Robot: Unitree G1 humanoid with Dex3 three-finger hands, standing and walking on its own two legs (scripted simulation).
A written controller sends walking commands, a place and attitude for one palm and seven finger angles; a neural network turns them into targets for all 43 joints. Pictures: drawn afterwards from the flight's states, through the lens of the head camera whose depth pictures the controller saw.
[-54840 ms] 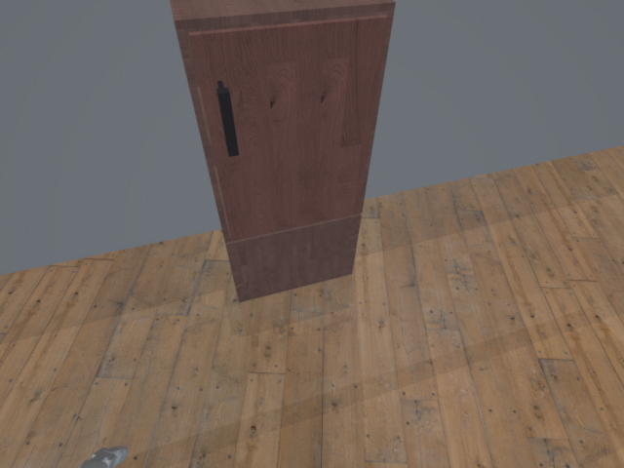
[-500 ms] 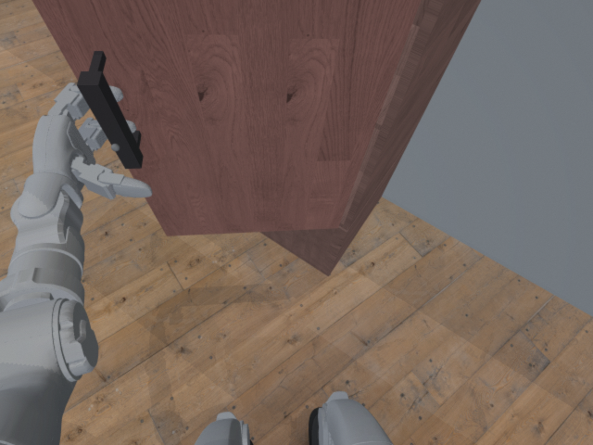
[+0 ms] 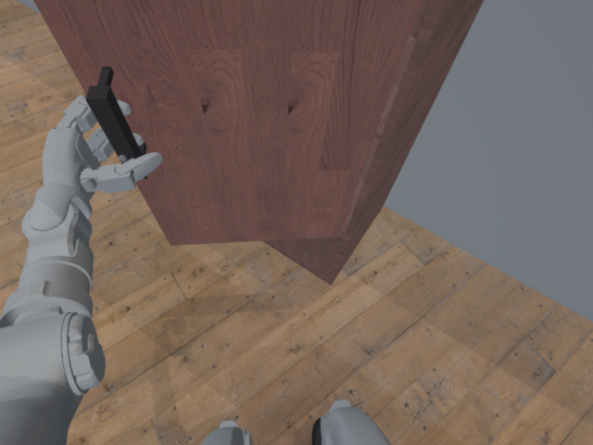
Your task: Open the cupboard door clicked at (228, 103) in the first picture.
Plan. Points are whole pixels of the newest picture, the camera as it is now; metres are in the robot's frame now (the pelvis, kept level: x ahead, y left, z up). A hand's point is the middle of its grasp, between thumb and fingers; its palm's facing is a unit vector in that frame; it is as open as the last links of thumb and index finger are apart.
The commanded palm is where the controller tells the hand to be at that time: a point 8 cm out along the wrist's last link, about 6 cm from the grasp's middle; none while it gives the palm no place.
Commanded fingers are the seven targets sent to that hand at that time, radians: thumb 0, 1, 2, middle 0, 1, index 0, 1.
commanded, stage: close the thumb around the handle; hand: left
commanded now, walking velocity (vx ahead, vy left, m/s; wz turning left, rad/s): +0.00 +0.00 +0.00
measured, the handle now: (124, 127) +0.54 +0.21 +0.08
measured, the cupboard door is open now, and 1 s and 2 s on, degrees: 39 57 79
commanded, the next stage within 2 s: pull the door open along its arc in 0.30 s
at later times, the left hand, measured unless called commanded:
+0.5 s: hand (129, 159) +0.47 +0.19 +0.08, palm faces +0.02 -1.00 -0.02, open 6.4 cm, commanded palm +0.44 +0.24 +0.08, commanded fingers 0.00 0.90 0.90 -0.40 -1.35 -0.40 -1.35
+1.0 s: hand (153, 233) +0.36 +0.15 +0.08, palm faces +0.20 -0.98 +0.07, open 6.5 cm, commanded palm +0.31 +0.22 +0.08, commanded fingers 0.00 0.90 0.90 -0.40 -1.35 -0.40 -1.35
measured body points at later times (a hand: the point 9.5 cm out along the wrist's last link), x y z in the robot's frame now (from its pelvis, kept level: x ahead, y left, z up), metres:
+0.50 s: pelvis -0.01 +0.00 +0.00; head +0.10 +0.01 +0.43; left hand +0.47 +0.25 +0.08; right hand +0.02 -0.26 -0.12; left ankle -0.02 +0.09 -0.69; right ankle +0.03 -0.12 -0.69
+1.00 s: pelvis +0.01 -0.01 +0.02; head +0.07 -0.02 +0.46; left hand +0.35 +0.20 +0.08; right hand +0.15 -0.25 -0.09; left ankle -0.02 +0.09 -0.69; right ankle +0.03 -0.12 -0.69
